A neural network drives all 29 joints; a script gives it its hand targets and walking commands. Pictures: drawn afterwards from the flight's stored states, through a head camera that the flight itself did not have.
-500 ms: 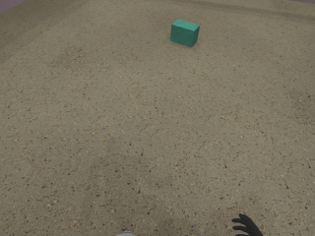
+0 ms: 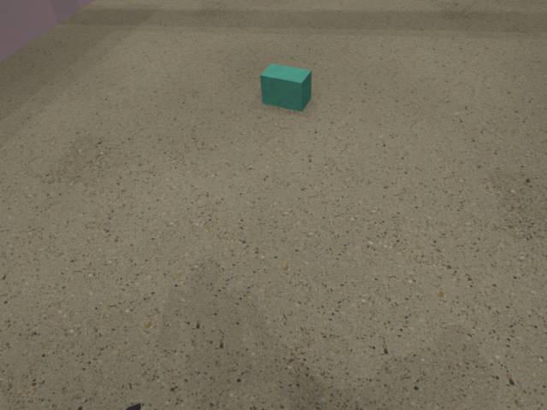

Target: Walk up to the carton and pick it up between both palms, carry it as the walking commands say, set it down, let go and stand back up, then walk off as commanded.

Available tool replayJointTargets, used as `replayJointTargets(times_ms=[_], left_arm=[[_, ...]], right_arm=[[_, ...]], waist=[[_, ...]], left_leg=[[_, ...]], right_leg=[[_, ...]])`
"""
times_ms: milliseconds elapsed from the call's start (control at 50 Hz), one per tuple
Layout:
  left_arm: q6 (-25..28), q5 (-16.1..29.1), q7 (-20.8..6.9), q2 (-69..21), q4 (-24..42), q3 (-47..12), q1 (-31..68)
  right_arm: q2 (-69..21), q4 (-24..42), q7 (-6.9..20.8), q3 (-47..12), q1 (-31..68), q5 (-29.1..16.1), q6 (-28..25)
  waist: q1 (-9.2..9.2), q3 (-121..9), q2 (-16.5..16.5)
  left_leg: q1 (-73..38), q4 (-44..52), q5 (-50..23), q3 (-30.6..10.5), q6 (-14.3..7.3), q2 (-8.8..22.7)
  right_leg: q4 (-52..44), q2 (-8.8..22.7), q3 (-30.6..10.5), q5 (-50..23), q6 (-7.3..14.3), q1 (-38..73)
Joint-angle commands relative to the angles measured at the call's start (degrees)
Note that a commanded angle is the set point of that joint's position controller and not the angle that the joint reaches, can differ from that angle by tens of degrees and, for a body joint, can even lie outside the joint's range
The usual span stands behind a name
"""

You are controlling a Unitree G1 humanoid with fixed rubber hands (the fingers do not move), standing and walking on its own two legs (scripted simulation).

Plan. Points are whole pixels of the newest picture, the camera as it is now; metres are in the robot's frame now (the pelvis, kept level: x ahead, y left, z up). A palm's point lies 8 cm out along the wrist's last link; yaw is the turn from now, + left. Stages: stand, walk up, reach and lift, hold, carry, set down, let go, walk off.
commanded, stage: walk up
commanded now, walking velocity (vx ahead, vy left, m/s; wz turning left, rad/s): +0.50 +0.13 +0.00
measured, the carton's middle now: (286, 87) +2.06 -0.13 -0.66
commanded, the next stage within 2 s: none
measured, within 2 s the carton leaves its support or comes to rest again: neither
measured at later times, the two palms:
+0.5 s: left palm out of the picture +0.17 +0.31 -0.15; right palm (363, 272) +0.39 -0.17 -0.11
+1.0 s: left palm (187, 185) +0.67 +0.21 -0.11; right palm (397, 285) +0.37 -0.24 -0.14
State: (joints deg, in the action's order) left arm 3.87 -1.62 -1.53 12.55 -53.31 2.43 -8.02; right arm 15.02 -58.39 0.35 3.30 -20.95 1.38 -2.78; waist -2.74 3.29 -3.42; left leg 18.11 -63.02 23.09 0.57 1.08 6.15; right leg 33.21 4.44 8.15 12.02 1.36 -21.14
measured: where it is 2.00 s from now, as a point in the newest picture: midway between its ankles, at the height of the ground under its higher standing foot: (278, 232)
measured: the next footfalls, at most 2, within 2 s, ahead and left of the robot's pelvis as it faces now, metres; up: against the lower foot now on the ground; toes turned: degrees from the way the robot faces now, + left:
left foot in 0.44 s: +0.36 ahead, +0.17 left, +0.00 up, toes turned +9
right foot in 0.98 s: +0.62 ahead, -0.13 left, +0.00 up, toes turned -10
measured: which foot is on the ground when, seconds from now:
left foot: up 0.00-0.42, down 0.44-0.98, up 1.00-1.00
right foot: down 0.00-0.44, up 0.46-0.96, down 0.98-1.00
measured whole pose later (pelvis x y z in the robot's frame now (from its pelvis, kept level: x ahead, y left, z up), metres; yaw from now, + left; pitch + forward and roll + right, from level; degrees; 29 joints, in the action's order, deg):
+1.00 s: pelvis +0.49 -0.01 -0.01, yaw -1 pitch +2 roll +0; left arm 3.4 -2.3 -2.5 11.5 -51.6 2.8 -1.0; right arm 11.0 -62.2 -0.4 2.3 -28.8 1.1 -3.9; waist -4.8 2.8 -1.2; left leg 3.9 -37.0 28.3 5.8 2.8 9.4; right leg 31.3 4.0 8.8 6.3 1.0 -25.7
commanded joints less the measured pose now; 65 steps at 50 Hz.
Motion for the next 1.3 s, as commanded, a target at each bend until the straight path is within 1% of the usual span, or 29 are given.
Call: replayJointTargets(times_ms=[0, 20, 80, 220, 300, 340, 360, 400, 420, 440, 460, 480, 500, 520, 540, 600, 740, 840, 880, 900, 940, 960, 980, 1000, 1040, 1080, 1100, 1160, 1280], left_arm=[[1.0, 0.7, 0.8, 7.4, -0.6, 2.2, -7.9], [1.4, 0.6, 0.7, 6.4, -1.1, 1.7, -8.3], [2.2, 0.7, 0.8, 6.8, -2.7, 1.5, -12.6], [1.7, 0.7, 1.4, 6.4, -3.9, 1.7, -18.4], [1.4, 0.6, 1.8, 7.9, -5.1, 2.1, -20.6], [0.9, 0.9, 1.8, 8.2, -6.1, 2.2, -20.0], [0.5, 1.2, 1.9, 8.7, -6.8, 2.1, -20.2], [0.2, 1.8, 1.9, 7.4, -7.6, 1.4, -21.6], [0.4, 1.5, 1.9, 5.3, -6.5, 0.7, -21.9], [0.7, 1.4, 1.7, 1.5, -3.3, 0.0, -20.9], [-0.3, 0.3, 1.7, 5.3, -4.7, 2.0, -18.8], [-0.6, -0.1, 1.5, 5.2, -5.3, 2.0, -18.2], [-0.7, 0.0, 1.2, 3.4, -5.8, 1.6, -18.3], [-1.2, 0.0, 0.6, 2.1, -6.3, 1.3, -18.6], [-2.0, -0.3, 0.2, 1.6, -6.7, 1.3, -18.3], [-3.9, -0.3, -0.8, 1.6, -4.7, 1.3, -12.6], [-4.3, 0.2, -2.7, 1.0, 1.4, 0.4, 2.8], [-3.5, 0.7, -3.2, 1.7, 4.5, 0.7, 9.2], [-2.3, 0.0, -2.7, 1.3, 4.7, 0.5, 8.6], [-1.8, -0.2, -2.1, 2.1, 4.2, 0.9, 6.9], [-0.6, -0.4, -0.5, 5.8, 0.1, 2.1, -5.0], [0.2, -1.2, 0.2, 9.7, -2.6, 3.4, -15.2], [0.7, -1.4, 0.8, 16.2, -2.8, 5.0, -21.0], [0.3, -0.3, 0.6, 17.8, -3.4, 4.6, -21.8], [0.8, 0.4, 0.9, 9.9, -1.9, 2.9, -11.2], [1.5, 0.5, 0.8, 4.8, -1.7, 1.9, -7.1], [1.8, 0.4, 0.7, 4.6, -2.3, 1.6, -7.9], [2.4, 0.5, 0.9, 5.1, -3.6, 1.3, -12.1], [1.9, 0.5, 1.5, 5.4, -4.9, 1.6, -18.0]], right_arm=[[1.8, 2.9, 0.8, 0.7, -2.6, 0.3, 0.1], [1.2, 2.9, 1.3, 0.7, -2.2, 0.5, 1.0], [0.9, 4.3, 1.9, 0.7, 2.8, 0.7, 2.5], [-0.5, 8.0, 3.4, -0.5, 17.5, 0.0, 2.7], [-0.9, 9.6, 3.8, -1.1, 23.7, -0.4, 1.8], [-1.0, 9.9, 3.3, -1.3, 22.9, -0.2, 1.0], [0.3, 9.0, 2.7, -1.0, 20.2, -0.1, 0.5], [4.2, 3.4, 1.3, 0.5, 6.4, 0.7, -0.8], [8.3, 1.1, 0.5, 1.7, -3.0, 1.5, -1.5], [16.0, 0.7, -0.1, 3.0, -8.0, 1.0, -1.3], [17.1, 0.2, -0.5, 2.8, -9.7, 0.1, -0.9], [14.3, 0.4, -0.9, 2.1, -5.2, -0.1, -0.8], [9.9, 1.4, -0.7, 1.2, 0.6, -0.3, -1.3], [6.1, 2.1, -0.4, 0.6, 5.0, -0.4, -1.7], [3.9, 2.2, -0.3, 0.2, 6.1, -0.5, -2.1], [3.4, 0.8, -0.4, 0.3, 1.3, -0.5, -2.6], [4.5, -0.3, -1.0, 1.0, -6.8, -0.3, -2.5], [5.6, -0.7, -1.3, 1.7, -8.9, -0.2, -2.2], [4.4, -2.1, -1.3, 1.2, -9.0, -0.3, -2.0], [5.0, -2.5, -1.3, 1.2, -9.0, -0.2, -1.9], [4.9, -2.6, -0.9, 0.5, -8.4, -0.2, -1.8], [3.1, -0.8, -0.8, -0.3, -8.2, 0.1, -1.9], [-2.6, 3.0, -0.7, -1.7, -9.9, -0.9, -2.4], [1.5, 1.0, -1.0, 0.1, -8.5, -0.2, -1.6], [0.1, 0.7, -0.6, 0.8, -6.0, -0.4, -1.4], [-1.0, 0.7, 0.5, 0.9, -5.2, 0.2, 0.1], [-1.4, 1.1, 1.0, 0.9, -4.5, 0.5, 1.1], [-1.1, 2.7, 1.8, 0.9, 1.2, 0.7, 2.6], [-1.3, 6.4, 3.2, -0.1, 15.6, 0.0, 2.9]], waist=[[2.50, -2.8, 13.0], [2.37, -3.0, 13.6], [2.96, -1.6, 12.1], [5.95, 3.9, 11.5], [7.00, 5.0, 12.7], [5.63, 3.0, 16.8], [4.48, 1.1, 16.4], [-1.09, -6.5, 4.3], [-4.64, -14.3, -4.3], [-6.59, -15.8, -18.7], [-4.91, -11.9, -7.2], [-1.69, -6.8, -3.7], [1.36, -3.6, -2.1], [3.33, -2.1, -2.7], [4.07, -1.5, -4.1], [3.56, -0.1, -5.9], [-0.58, 4.8, -5.4], [-2.18, 6.1, -7.5], [-1.34, 4.0, -11.5], [-0.11, 2.4, -9.3], [5.28, -5.7, 1.3], [9.26, -13.1, 9.1], [11.04, -20.3, 27.1], [9.03, -18.5, 11.1], [3.96, -6.4, 8.1], [2.21, -3.4, 11.9], [1.96, -3.2, 13.3], [2.60, -1.2, 12.3], [5.41, 3.9, 11.4]], left_leg=[[16.3, -6.5, -7.2, -2.1, -0.1, 3.5], [15.0, -6.3, -8.6, -1.0, 0.0, 2.9], [16.7, -2.2, -12.4, 0.3, 0.7, 2.7], [19.0, 17.5, -20.2, 3.3, 2.4, 1.2], [14.5, 27.3, -19.3, 5.5, 2.0, 0.2], [8.4, 30.2, -14.9, 6.0, 0.8, -0.4], [3.6, 30.5, -12.5, 7.0, 0.3, -1.2], [-13.8, 33.2, -11.5, 9.8, -0.6, -3.1], [-26.5, 34.0, -3.7, -1.5, -2.3, 6.3], [-33.0, 47.9, 2.5, -30.9, -6.1, 22.9], [-28.5, 52.0, -0.5, -37.9, -6.7, 24.5], [-22.6, 49.8, -6.6, -31.2, -6.6, 23.4], [-15.1, 49.1, -13.7, -22.9, -6.4, 19.5], [-10.1, 49.1, -15.4, -15.4, -5.5, 15.2], [-7.1, 49.5, -16.8, -10.4, -4.8, 12.8], [-6.6, 50.4, -20.2, -4.8, -4.1, 11.8], [-11.5, 55.2, -17.7, -1.1, -4.7, 12.0], [-15.2, 55.7, -19.4, 1.7, -5.1, 13.0], [-13.4, 52.8, -17.4, 5.4, -5.2, 9.9], [-12.1, 49.8, -20.7, 5.1, -5.6, 10.0], [-8.1, 30.6, -27.8, 7.0, -4.6, 6.3], [1.9, 13.5, -16.3, 5.6, -3.6, 6.0], [17.5, -4.8, 10.8, 5.1, -1.6, -1.7], [21.4, -11.6, 6.0, -3.8, -1.7, -1.4], [19.7, -10.1, -4.4, -3.5, -1.1, 2.8], [14.2, -7.1, -8.5, -1.3, -0.6, 3.1], [13.4, -6.2, -9.9, -0.7, -0.6, 2.6], [15.7, -1.3, -14.2, 0.6, 0.1, 2.6], [18.5, 16.4, -20.6, 2.9, 2.0, 1.3]], right_leg=[[-20.1, 14.6, -19.5, -4.1, 3.2, 15.5], [-20.1, 13.1, -15.8, -7.8, 2.9, 14.5], [-21.2, 13.5, -12.8, -13.0, 3.6, 14.7], [-26.3, 13.1, -9.2, -5.2, 4.5, 16.2], [-26.5, 13.7, -6.8, -9.5, 4.5, 17.6], [-25.0, 11.6, -3.8, -8.6, 3.9, 17.7], [-21.5, 10.4, -3.1, -10.5, 3.8, 17.3], [-1.7, 6.1, -0.7, -15.5, 2.7, 12.8], [15.5, 5.4, -1.4, -3.1, 1.2, 3.6], [31.5, -2.2, -3.8, 23.0, -0.4, -12.6], [38.9, -1.1, -11.8, 18.5, -0.3, -17.6], [41.0, 1.2, -12.7, 13.3, -0.2, -18.2], [39.2, 3.1, -12.5, 8.0, -0.3, -14.7], [37.4, 3.9, -11.7, 4.6, -0.9, -11.5], [36.2, 4.1, -10.5, 2.2, -1.7, -9.2], [32.5, 3.9, -8.3, -3.3, -3.1, -10.8], [14.0, 2.8, -5.1, -11.1, -4.4, -15.9], [1.3, 1.7, -3.7, -9.3, -3.9, -11.7], [-2.1, 0.1, -1.1, -4.6, -3.0, -4.5], [-2.6, -0.8, 0.8, -2.8, -2.5, -0.2], [-7.4, -2.1, 3.2, -1.7, -0.2, 16.3], [-7.3, 6.4, -6.6, 4.3, 1.7, 29.8], [-16.6, 25.2, -37.1, 11.6, 6.0, 40.4], [-20.1, 26.4, -44.6, 10.0, 6.1, 35.5], [-18.7, 20.5, -28.2, -3.9, 5.1, 20.9], [-19.8, 14.2, -16.7, -7.6, 3.0, 13.1], [-20.2, 13.1, -14.1, -9.1, 2.7, 11.9], [-22.0, 13.3, -11.7, -9.7, 3.1, 11.6], [-26.6, 13.2, -9.3, -2.9, 3.7, 13.9]])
